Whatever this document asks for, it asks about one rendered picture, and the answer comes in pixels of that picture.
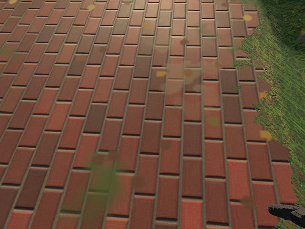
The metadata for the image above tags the right robot hand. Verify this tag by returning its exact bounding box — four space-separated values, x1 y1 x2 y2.
268 204 305 228

